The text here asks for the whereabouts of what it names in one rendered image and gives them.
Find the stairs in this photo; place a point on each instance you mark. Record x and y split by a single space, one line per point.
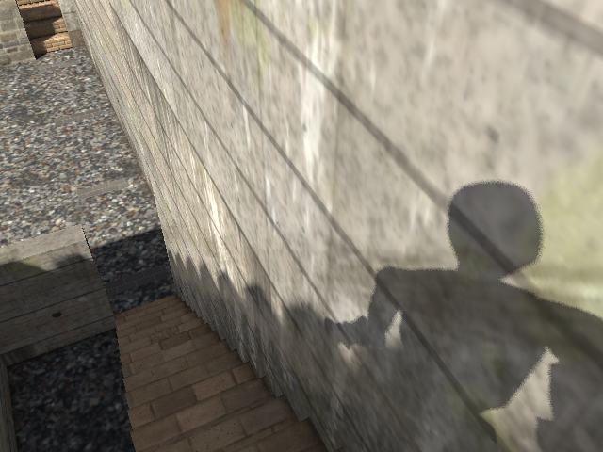
188 392
44 25

